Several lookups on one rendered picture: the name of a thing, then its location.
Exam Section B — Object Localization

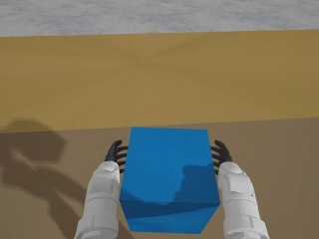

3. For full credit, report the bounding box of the robot left forearm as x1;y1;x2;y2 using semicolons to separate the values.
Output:
74;160;121;239

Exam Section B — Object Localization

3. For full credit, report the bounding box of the left robot hand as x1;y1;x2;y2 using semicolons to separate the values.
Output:
105;139;129;173

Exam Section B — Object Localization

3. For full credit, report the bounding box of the carton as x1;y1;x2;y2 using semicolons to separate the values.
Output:
119;126;220;234

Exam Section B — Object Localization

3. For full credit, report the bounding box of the right robot hand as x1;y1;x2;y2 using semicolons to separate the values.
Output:
210;140;232;175

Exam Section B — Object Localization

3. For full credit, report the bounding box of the robot right forearm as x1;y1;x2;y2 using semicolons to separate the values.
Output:
218;161;270;239

